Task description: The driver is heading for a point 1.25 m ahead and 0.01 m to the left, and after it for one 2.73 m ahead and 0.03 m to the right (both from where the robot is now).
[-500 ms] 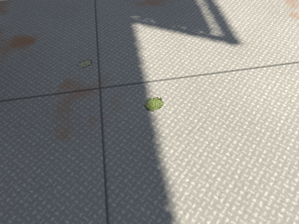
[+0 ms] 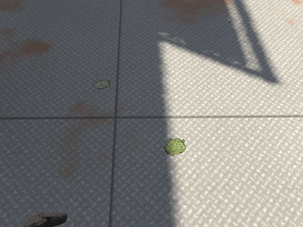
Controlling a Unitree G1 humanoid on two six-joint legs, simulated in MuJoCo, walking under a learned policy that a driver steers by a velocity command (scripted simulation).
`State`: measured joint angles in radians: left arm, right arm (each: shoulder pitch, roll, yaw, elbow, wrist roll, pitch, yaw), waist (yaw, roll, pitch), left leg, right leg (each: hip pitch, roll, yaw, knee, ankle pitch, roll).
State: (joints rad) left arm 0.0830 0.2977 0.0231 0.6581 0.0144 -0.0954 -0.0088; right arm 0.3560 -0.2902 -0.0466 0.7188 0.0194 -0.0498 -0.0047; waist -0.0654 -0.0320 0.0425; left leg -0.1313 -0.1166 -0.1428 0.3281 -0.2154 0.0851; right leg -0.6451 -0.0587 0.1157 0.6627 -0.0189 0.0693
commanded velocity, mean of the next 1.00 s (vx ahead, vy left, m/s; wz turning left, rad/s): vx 0.50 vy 0.00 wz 0.09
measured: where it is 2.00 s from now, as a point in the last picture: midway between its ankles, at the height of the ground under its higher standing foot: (146, 101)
